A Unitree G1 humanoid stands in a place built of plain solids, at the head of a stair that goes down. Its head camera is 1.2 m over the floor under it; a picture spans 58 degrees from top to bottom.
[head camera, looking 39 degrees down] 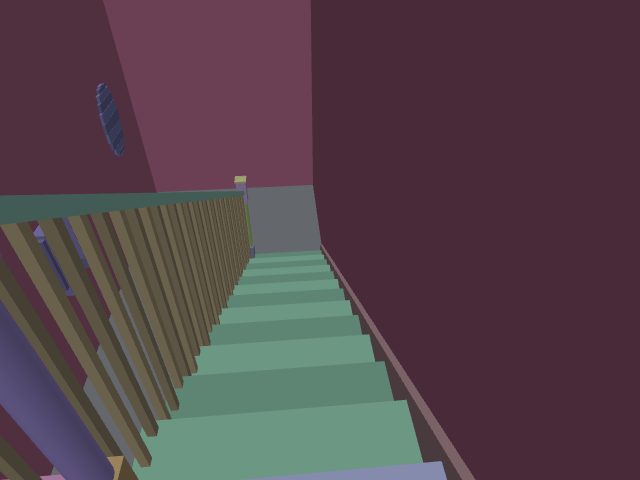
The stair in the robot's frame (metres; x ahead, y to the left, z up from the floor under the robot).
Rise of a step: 0.19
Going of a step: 0.29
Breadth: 0.90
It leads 5 degrees to the left of straight ahead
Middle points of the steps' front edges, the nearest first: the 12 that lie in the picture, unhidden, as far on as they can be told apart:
0.78 0.15 -0.19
1.08 0.17 -0.37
1.37 0.20 -0.56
1.66 0.22 -0.74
1.95 0.25 -0.93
2.24 0.27 -1.11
2.54 0.30 -1.30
2.83 0.33 -1.48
3.12 0.35 -1.67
3.41 0.38 -1.86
3.70 0.40 -2.04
4.00 0.38 -2.23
